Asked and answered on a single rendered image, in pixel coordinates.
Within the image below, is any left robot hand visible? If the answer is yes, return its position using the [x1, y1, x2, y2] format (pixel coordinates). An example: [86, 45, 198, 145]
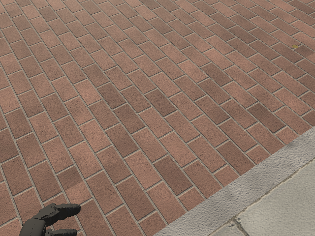
[19, 203, 81, 236]

